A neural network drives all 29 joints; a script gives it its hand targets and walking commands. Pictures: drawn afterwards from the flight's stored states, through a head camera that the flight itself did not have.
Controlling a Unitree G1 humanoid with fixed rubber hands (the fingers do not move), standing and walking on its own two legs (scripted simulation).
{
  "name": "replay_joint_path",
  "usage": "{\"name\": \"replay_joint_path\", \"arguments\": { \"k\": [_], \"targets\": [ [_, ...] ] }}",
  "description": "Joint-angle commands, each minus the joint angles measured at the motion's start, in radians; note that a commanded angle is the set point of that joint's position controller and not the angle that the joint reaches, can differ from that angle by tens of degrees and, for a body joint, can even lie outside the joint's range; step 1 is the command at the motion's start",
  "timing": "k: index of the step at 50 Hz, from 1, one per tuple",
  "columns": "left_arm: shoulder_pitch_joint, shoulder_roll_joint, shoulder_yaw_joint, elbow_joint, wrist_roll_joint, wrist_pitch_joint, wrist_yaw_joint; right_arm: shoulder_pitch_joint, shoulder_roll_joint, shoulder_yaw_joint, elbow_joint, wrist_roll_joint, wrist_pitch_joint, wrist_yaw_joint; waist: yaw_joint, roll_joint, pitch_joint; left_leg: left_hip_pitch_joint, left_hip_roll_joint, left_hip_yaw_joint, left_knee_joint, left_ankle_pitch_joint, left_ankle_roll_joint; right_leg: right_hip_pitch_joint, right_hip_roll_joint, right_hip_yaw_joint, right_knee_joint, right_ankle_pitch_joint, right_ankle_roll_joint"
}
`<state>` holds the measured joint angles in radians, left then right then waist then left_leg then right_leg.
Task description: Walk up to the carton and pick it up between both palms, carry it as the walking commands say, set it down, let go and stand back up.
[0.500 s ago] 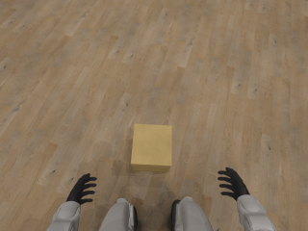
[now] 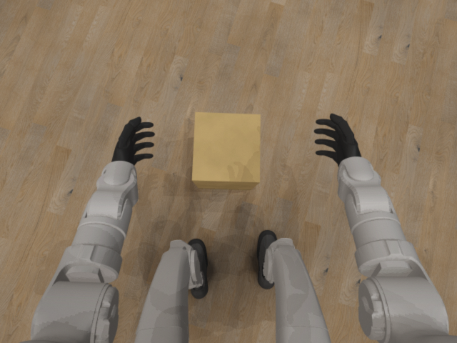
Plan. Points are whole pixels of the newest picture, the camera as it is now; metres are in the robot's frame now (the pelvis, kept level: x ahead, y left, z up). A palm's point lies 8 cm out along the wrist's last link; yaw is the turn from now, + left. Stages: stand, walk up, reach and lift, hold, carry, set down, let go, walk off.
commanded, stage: reach and lift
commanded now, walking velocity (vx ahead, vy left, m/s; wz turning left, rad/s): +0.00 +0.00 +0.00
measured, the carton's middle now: (226, 155) +0.50 +0.01 -0.55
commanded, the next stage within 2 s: none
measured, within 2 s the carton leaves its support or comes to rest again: neither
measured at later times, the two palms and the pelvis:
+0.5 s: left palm (145, 124) +0.48 +0.18 -0.16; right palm (321, 124) +0.48 -0.18 -0.16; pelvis +0.01 +0.00 -0.02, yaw +0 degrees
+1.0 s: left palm (160, 144) +0.48 +0.18 -0.32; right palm (292, 144) +0.48 -0.17 -0.32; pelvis -0.06 -0.02 -0.16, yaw +2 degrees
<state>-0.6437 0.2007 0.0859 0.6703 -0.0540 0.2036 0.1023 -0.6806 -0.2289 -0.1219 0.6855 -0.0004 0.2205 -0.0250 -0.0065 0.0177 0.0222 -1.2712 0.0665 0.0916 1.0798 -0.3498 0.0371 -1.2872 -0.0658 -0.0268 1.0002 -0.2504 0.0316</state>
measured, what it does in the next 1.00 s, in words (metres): lowers itself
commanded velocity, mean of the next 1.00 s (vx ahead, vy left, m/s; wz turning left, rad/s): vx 0.00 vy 0.00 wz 0.00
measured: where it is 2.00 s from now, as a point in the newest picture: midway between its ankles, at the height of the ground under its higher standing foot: (232, 274)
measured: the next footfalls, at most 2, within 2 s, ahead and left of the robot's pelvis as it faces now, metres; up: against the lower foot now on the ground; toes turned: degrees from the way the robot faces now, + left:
none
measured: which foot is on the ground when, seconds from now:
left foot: down 0.00-1.00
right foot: down 0.00-1.00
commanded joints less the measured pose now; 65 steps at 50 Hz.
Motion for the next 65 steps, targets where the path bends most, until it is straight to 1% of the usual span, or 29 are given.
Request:
{"name": "replay_joint_path", "arguments": {
  "k": [1, 6, 9, 10, 12, 15, 18, 19, 20, 21, 22, 24, 25, 27, 30, 34, 35, 38, 39, 40, 42, 46, 55, 57, 59, 61, 63, 64, 65],
  "targets": [
    [-0.394, 0.164, 0.189, -0.117, -0.017, -0.068, 0.014, -0.416, -0.162, -0.117, -0.092, 0.081, -0.087, -0.032, 0.064, -0.024, -1.099, 0.486, -0.131, -0.063, -0.095, 0.298, -0.071, 0.435, 0.137, 0.009, 0.009, 0.152, -0.025],
    [-0.521, 0.182, 0.171, -0.235, -0.057, -0.091, 0.024, -0.508, -0.200, -0.137, -0.201, 0.108, -0.118, -0.046, 0.023, -0.006, -1.397, 0.719, -0.118, -0.124, -0.038, 0.610, -0.060, 0.352, 0.165, -0.011, 0.057, 0.313, -0.027],
    [-0.584, 0.222, 0.169, -0.277, -0.069, -0.080, 0.037, -0.557, -0.222, -0.127, -0.262, 0.134, -0.110, -0.065, 0.023, 0.008, -1.489, 0.762, -0.116, -0.129, -0.037, 0.673, -0.061, 0.343, 0.162, -0.012, 0.045, 0.354, -0.031],
    [-0.543, 0.220, 0.197, -0.233, -0.050, -0.076, 0.043, -0.568, -0.190, -0.103, -0.230, 0.142, -0.101, -0.067, 0.071, -0.029, -1.449, 0.745, -0.107, -0.126, -0.029, 0.643, -0.052, 0.329, 0.162, -0.007, 0.052, 0.327, -0.025],
    [-0.623, 0.221, 0.204, -0.202, -0.051, -0.098, 0.026, -0.545, -0.189, -0.139, -0.107, 0.080, -0.115, -0.072, 0.013, -0.035, -1.353, 0.601, -0.115, -0.127, -0.022, 0.626, -0.063, 0.332, 0.152, -0.008, 0.071, 0.362, -0.033],
    [-0.609, 0.238, 0.229, -0.122, -0.028, -0.104, 0.019, -0.613, -0.158, -0.112, -0.158, 0.111, -0.121, -0.079, 0.059, -0.040, -1.416, 0.585, -0.121, -0.114, 0.018, 0.674, -0.039, 0.330, 0.154, 0.002, 0.088, 0.414, -0.023],
    [-0.589, 0.215, 0.226, -0.160, -0.028, -0.119, 0.013, -0.524, -0.115, -0.140, -0.111, 0.089, -0.126, -0.090, 0.022, -0.030, -1.467, 0.542, -0.124, -0.121, 0.021, 0.759, -0.051, 0.379, 0.155, 0.014, 0.110, 0.540, -0.030],
    [-0.590, 0.215, 0.240, -0.132, -0.016, -0.120, 0.012, -0.534, -0.090, -0.121, -0.088, 0.106, -0.123, -0.089, 0.061, -0.014, -1.469, 0.548, -0.118, -0.123, 0.037, 0.804, -0.050, 0.339, 0.150, 0.025, 0.117, 0.562, -0.026],
    [-0.634, 0.250, 0.245, -0.177, -0.035, -0.128, 0.014, -0.588, -0.161, -0.160, -0.180, 0.084, -0.135, -0.091, 0.012, -0.044, -1.534, 0.538, -0.120, -0.124, 0.022, 0.758, -0.053, 0.383, 0.153, 0.021, 0.115, 0.549, -0.026],
    [-0.534, 0.222, 0.246, -0.178, -0.035, -0.128, 0.008, -0.552, -0.101, -0.114, -0.222, 0.111, -0.135, -0.088, 0.065, -0.086, -1.591, 0.552, -0.128, -0.112, 0.037, 0.798, -0.038, 0.444, 0.158, 0.005, 0.130, 0.599, -0.025],
    [-0.560, 0.237, 0.257, -0.250, -0.045, -0.124, 0.006, -0.578, -0.158, -0.122, -0.339, 0.108, -0.132, -0.102, 0.058, -0.077, -1.699, 0.520, -0.142, -0.085, 0.043, 0.782, -0.042, 0.565, 0.151, 0.029, 0.129, 0.646, -0.030],
    [-0.603, 0.209, 0.225, -0.186, -0.046, -0.123, 0.016, -0.550, -0.125, -0.142, -0.163, 0.094, -0.129, -0.096, 0.030, -0.067, -1.524, 0.534, -0.126, -0.129, 0.057, 0.775, -0.044, 0.336, 0.163, -0.003, 0.157, 0.532, -0.030],
    [-0.727, 0.267, 0.237, -0.274, -0.059, -0.123, 0.010, -0.699, -0.164, -0.133, -0.329, 0.117, -0.128, -0.110, 0.061, -0.050, -1.638, 0.529, -0.134, -0.108, 0.062, 0.659, -0.037, 0.446, 0.153, 0.021, 0.156, 0.463, -0.030],
    [-0.784, 0.282, 0.233, -0.324, -0.065, -0.123, 0.019, -0.697, -0.160, -0.125, -0.282, 0.118, -0.124, -0.113, 0.057, -0.029, -1.673, 0.537, -0.127, -0.112, 0.098, 0.681, -0.044, 0.397, 0.146, 0.011, 0.191, 0.472, -0.037],
    [-0.815, 0.242, 0.174, -0.181, -0.097, -0.105, 0.028, -0.761, -0.183, -0.141, -0.195, 0.122, -0.117, -0.123, 0.004, -0.022, -1.582, 0.504, -0.129, -0.122, 0.136, 0.482, -0.044, 0.242, 0.145, -0.013, 0.210, 0.236, -0.043],
    [-0.904, 0.323, 0.173, -0.130, -0.092, -0.078, 0.052, -0.878, -0.214, -0.110, -0.181, 0.139, -0.086, -0.150, 0.043, -0.036, -1.610, 0.329, -0.132, -0.085, 0.198, 0.269, -0.044, 0.315, 0.124, -0.008, 0.317, 0.141, -0.031],
    [-0.939, 0.285, 0.115, -0.116, -0.132, -0.061, 0.060, -0.893, -0.271, -0.151, -0.117, 0.131, -0.077, -0.158, -0.017, -0.011, -1.656, 0.372, -0.134, -0.094, 0.227, 0.252, -0.052, 0.272, 0.130, -0.027, 0.352, 0.111, -0.033],
    [-1.053, 0.379, 0.107, -0.107, -0.145, -0.017, 0.092, -0.982, -0.276, -0.112, -0.124, 0.167, -0.019, -0.188, 0.007, -0.005, -1.673, 0.364, -0.125, -0.101, 0.260, 0.047, -0.044, 0.260, 0.117, -0.023, 0.396, -0.071, -0.041],
    [-1.104, 0.378, 0.078, -0.155, -0.156, -0.005, 0.105, -1.052, -0.334, -0.142, -0.165, 0.144, -0.018, -0.202, -0.035, 0.013, -1.745, 0.358, -0.130, -0.099, 0.291, -0.011, -0.050, 0.288, 0.121, -0.032, 0.431, -0.084, -0.044],
    [-1.100, 0.367, 0.053, -0.113, -0.168, 0.011, 0.118, -1.065, -0.309, -0.110, -0.118, 0.181, 0.000, -0.203, -0.004, 0.012, -1.742, 0.390, -0.128, -0.114, 0.308, -0.005, -0.048, 0.231, 0.122, -0.039, 0.465, -0.090, -0.044],
    [-1.171, 0.422, 0.037, -0.210, -0.187, 0.032, 0.121, -1.056, -0.333, -0.117, -0.193, 0.196, 0.026, -0.229, -0.050, 0.020, -1.823, 0.407, -0.130, -0.111, 0.359, 0.083, -0.037, 0.270, 0.129, -0.041, 0.489, -0.016, -0.045],
    [-1.189, 0.425, 0.014, -0.286, -0.219, 0.053, 0.131, -1.140, -0.380, -0.082, -0.372, 0.229, 0.028, -0.247, -0.041, 0.000, -1.942, 0.419, -0.130, -0.110, 0.437, 0.157, -0.027, 0.302, 0.135, -0.052, 0.580, 0.045, -0.045],
    [-1.228, 0.382, -0.091, -0.120, -0.249, 0.030, 0.111, -1.071, -0.270, 0.038, -0.079, 0.290, 0.019, -0.206, -0.033, 0.023, -1.597, 0.106, -0.119, -0.066, 0.574, 0.017, -0.020, 0.106, 0.107, -0.054, 0.726, -0.042, -0.048],
    [-1.181, 0.349, -0.060, 0.097, -0.203, 0.021, 0.110, -1.074, -0.288, -0.003, 0.061, 0.244, -0.002, -0.196, -0.027, 0.047, -1.396, -0.019, -0.115, -0.066, 0.609, -0.081, -0.039, -0.021, 0.103, -0.046, 0.755, -0.132, -0.056],
    [-1.228, 0.380, -0.064, -0.060, -0.239, -0.002, 0.110, -1.132, -0.314, -0.023, -0.072, 0.250, -0.028, -0.202, -0.040, 0.003, -1.567, 0.023, -0.123, -0.069, 0.623, -0.006, -0.034, 0.105, 0.101, -0.060, 0.786, -0.038, -0.046],
    [-1.198, 0.344, -0.080, 0.092, -0.220, -0.016, 0.108, -1.127, -0.313, -0.009, 0.012, 0.251, -0.050, -0.191, -0.033, 0.019, -1.459, -0.046, -0.113, -0.060, 0.673, -0.009, -0.043, 0.011, 0.099, -0.061, 0.833, -0.045, -0.047],
    [-1.269, 0.365, -0.093, -0.097, -0.241, -0.027, 0.116, -1.160, -0.347, -0.013, -0.114, 0.256, -0.058, -0.199, -0.048, 0.041, -1.620, 0.081, -0.118, -0.060, 0.684, 0.048, -0.050, 0.080, 0.097, -0.067, 0.855, -0.001, -0.042],
    [-1.216, 0.332, -0.105, 0.083, -0.241, -0.023, 0.113, -1.142, -0.340, -0.010, 0.035, 0.245, -0.053, -0.195, -0.047, 0.040, -1.477, -0.018, -0.112, -0.068, 0.701, -0.010, -0.050, -0.016, 0.093, -0.064, 0.870, -0.064, -0.044],
    [-1.222, 0.382, -0.093, 0.003, -0.228, -0.033, 0.115, -1.121, -0.311, -0.025, -0.025, 0.255, -0.061, -0.197, -0.042, 0.039, -1.505, 0.056, -0.117, -0.076, 0.701, 0.029, -0.043, -0.011, 0.096, -0.079, 0.876, -0.042, -0.038]
  ]
}}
